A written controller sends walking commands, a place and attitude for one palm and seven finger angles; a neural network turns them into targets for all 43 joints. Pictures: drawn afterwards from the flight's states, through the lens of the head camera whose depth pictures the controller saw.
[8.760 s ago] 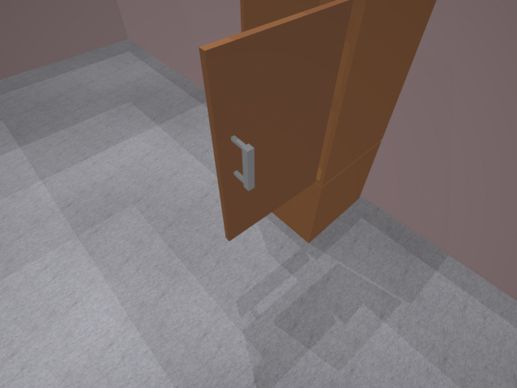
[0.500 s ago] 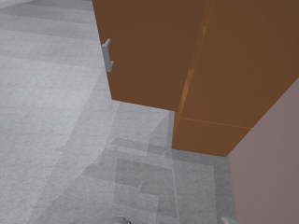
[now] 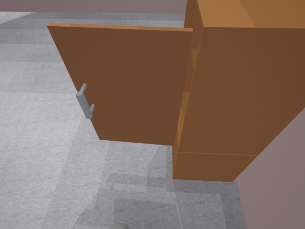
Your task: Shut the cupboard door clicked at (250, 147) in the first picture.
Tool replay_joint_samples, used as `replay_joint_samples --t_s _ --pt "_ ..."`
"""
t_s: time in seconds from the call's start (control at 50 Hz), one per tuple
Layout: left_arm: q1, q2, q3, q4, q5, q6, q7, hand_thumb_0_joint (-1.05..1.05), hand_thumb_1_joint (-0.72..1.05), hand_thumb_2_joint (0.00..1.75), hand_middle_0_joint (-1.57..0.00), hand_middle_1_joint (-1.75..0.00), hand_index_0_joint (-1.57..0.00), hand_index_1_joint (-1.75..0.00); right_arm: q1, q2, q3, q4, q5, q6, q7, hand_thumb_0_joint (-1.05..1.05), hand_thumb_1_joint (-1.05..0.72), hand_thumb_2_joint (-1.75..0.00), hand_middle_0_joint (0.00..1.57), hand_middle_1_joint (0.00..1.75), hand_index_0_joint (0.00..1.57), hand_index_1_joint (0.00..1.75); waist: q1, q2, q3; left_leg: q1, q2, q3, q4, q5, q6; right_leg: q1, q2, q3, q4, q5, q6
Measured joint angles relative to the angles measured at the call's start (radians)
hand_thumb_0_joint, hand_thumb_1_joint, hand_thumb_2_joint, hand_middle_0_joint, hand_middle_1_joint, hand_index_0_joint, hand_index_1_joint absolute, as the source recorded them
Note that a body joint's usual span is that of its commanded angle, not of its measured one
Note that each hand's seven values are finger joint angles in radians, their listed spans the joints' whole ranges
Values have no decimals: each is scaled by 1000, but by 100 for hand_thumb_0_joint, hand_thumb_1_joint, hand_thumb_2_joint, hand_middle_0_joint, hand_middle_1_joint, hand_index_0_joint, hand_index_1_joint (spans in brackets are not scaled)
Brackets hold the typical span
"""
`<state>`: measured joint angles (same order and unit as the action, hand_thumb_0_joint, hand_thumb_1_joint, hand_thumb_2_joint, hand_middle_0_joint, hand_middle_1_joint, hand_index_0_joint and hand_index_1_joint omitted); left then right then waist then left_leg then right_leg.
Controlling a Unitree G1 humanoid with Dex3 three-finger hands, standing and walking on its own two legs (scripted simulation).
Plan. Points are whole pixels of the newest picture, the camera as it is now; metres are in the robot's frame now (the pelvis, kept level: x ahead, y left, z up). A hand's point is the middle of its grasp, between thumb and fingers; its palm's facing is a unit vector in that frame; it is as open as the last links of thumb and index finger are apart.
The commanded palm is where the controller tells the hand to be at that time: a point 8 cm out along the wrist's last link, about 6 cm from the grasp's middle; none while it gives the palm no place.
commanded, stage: come to a stop and stand still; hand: left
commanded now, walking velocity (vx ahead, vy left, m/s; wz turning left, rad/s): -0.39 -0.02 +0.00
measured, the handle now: (86, 101) +0.53 +0.27 -0.03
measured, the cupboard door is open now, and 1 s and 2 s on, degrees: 87 87 87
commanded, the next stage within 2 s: look again from close up in 0.86 s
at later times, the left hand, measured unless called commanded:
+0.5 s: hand out of the picture +0.10 +0.22 -0.18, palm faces +0.00 -0.96 -0.28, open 7.4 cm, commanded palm none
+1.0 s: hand out of the picture +0.06 +0.20 -0.18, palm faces -0.05 -0.97 -0.25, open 7.4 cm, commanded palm none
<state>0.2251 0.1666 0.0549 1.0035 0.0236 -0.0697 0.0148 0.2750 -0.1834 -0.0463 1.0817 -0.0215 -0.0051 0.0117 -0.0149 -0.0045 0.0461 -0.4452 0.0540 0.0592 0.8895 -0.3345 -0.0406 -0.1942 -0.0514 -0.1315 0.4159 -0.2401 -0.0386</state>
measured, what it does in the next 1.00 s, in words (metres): steps on the spot: left foot, then right foot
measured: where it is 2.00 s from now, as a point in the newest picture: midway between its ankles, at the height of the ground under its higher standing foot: outside the picture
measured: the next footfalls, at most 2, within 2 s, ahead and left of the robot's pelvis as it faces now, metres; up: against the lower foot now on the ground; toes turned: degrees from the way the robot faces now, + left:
left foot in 0.14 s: +0.15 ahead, +0.16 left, +0.00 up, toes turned +4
right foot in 0.46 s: +0.10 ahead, -0.07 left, +0.00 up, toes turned -7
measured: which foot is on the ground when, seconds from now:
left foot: up 0.00-0.12, down 0.14-0.46, up 0.48-0.68, down 0.70-1.00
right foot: down 0.00-0.16, up 0.18-0.44, down 0.46-1.00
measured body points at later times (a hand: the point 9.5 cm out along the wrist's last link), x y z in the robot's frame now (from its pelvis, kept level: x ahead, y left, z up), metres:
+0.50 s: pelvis +0.03 +0.01 -0.02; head +0.06 +0.00 +0.42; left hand +0.10 +0.27 -0.16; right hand +0.12 -0.24 -0.17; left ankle +0.10 +0.15 -0.74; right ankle +0.02 -0.11 -0.75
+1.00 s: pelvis +0.03 +0.01 -0.01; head +0.04 +0.00 +0.44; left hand +0.06 +0.25 -0.16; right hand +0.04 -0.23 -0.16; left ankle +0.01 +0.11 -0.75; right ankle +0.02 -0.11 -0.75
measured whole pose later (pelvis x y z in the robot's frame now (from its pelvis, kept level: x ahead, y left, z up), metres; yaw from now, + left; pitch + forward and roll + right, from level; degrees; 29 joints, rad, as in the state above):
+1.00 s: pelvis +0.03 +0.01 -0.01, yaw -2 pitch +0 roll +0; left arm 0.29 0.21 0.00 1.02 0.02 -0.01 0.03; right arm 0.27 -0.18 -0.03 1.02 -0.02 -0.01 -0.02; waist -0.02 0.01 0.03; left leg -0.22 -0.01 0.02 0.52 -0.30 0.02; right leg -0.23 -0.01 -0.05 0.50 -0.27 -0.01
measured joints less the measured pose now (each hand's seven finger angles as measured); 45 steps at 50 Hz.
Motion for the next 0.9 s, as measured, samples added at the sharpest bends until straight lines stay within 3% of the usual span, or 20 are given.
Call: replay_joint_samples --t_s 0.08,0.14,0.18,0.22,0.26,0.32,0.38,0.44,0.46,0.52,0.58,0.64,0.68,0.7,0.74,0.84,0.9 --pt "26 12 -11 41 0 19 2 0 93 89 -20 -30 -20 -30 -39 17 15 -17 8 -5 -7 0 -91 -90 20 30 20 30 19 -18 14 31 -3 -3 -240 92 -14 49 -13 17 -11 -28 27" --pt "53 9 -20 59 -6 50 11 0 92 89 -20 -30 -20 -30 -63 8 15 -28 9 -6 -14 0 -92 -90 20 30 20 30 28 2 17 88 7 -3 -373 324 10 50 -2 23 83 -106 53" --pt "56 23 -21 61 -9 77 22 0 92 89 -20 -30 -20 -30 -87 21 12 -31 7 1 -21 0 -92 -90 20 30 20 30 29 -26 20 97 -2 17 -333 185 34 14 -15 45 200 -202 55" --pt "39 37 -15 57 -12 103 27 1 92 89 -20 -30 -20 -30 -115 34 16 -44 5 7 -33 0 -92 -90 20 30 20 30 29 -44 29 92 -8 24 -318 114 44 -59 1 85 376 -322 54" --pt "12 43 -8 46 -14 116 26 1 91 89 -20 -30 -20 -30 -142 38 16 -61 0 14 -42 0 -91 -90 20 30 20 30 25 -37 47 85 -2 18 -322 127 36 -126 30 105 522 -369 54" --pt "-17 47 3 15 -16 124 18 1 91 89 -20 -30 -20 -30 -174 32 11 -77 -3 24 -49 0 -91 -90 20 30 21 30 27 -17 62 81 14 16 -337 143 41 -188 55 114 595 -361 56" --pt "-35 49 10 -19 -13 127 9 1 91 89 -20 -30 -19 -30 -190 16 3 -86 -7 31 -50 0 -91 -90 21 30 21 30 27 5 60 74 32 15 -344 155 30 -192 55 109 530 -325 52" --pt "-34 50 9 -49 -7 117 2 1 91 89 -20 -30 -19 -30 -186 -6 -7 -92 -4 41 -43 0 -90 -90 21 30 21 30 26 24 44 56 45 7 -319 154 12 -120 41 92 313 -187 45" --pt "-22 59 7 -62 -2 109 1 1 91 89 -20 -30 -19 -30 -177 -8 -11 -97 0 46 -39 0 -90 -90 21 30 21 30 27 10 29 40 37 13 -293 141 10 -89 27 108 215 -131 36" --pt "-21 46 -6 -54 12 108 2 1 91 89 -20 -30 -19 -30 -160 -32 -27 -93 7 72 -26 0 -90 -90 20 30 21 30 18 26 23 -11 3 -48 -109 -75 19 -88 31 91 223 -109 27" --pt "-10 27 -18 -42 13 103 4 1 90 89 -20 -30 -19 -30 -135 -42 -32 -77 8 78 -21 0 -91 -90 20 30 20 30 16 20 9 -15 -34 -59 43 -113 24 -65 35 87 169 -85 19" --pt "-1 16 -27 -27 11 90 5 1 90 89 -20 -30 -20 -30 -104 -32 -24 -65 11 63 -23 0 -91 -90 20 30 20 30 12 -4 -1 72 -52 -32 -64 -112 17 -53 36 91 122 -55 15" --pt "2 11 -33 -13 2 82 4 1 90 89 -20 -30 -20 -30 -82 -24 -14 -54 12 47 -26 0 -91 -90 20 30 20 30 8 -11 -7 168 -55 -26 -260 -13 17 -55 44 88 120 -52 19" --pt "2 5 -35 -5 -3 80 4 1 90 89 -20 -30 -20 -30 -69 -24 -8 -47 11 36 -28 0 -91 -90 20 30 20 30 4 1 -12 205 -46 -39 -341 48 39 -61 58 77 125 -55 22" --pt "-14 14 -32 17 -10 84 7 1 91 89 -20 -30 -20 -30 -59 -1 7 -15 7 29 -33 0 -91 -90 20 30 20 30 7 -22 -3 219 -51 -44 -361 42 63 -45 54 73 106 -43 27" --pt "-18 23 -36 62 -14 88 2 1 92 89 -20 -30 -20 -30 -32 42 34 35 5 21 -36 0 -91 -90 20 30 20 30 23 -39 -6 258 -54 -40 -434 64 54 -1 54 77 18 0 25" --pt "10 33 -57 32 -5 78 0 1 92 89 -20 -30 -20 -30 -17 37 33 -11 2 10 -31 0 -91 -90 20 30 20 30 13 -24 7 248 -61 -38 -430 69 57 -18 46 79 39 -5 24"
